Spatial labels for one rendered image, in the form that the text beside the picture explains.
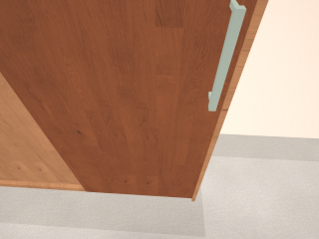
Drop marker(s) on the wardrobe door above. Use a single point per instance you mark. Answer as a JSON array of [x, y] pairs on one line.
[[26, 154], [120, 87]]

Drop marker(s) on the handle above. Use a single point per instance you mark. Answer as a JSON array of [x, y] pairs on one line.
[[234, 26]]

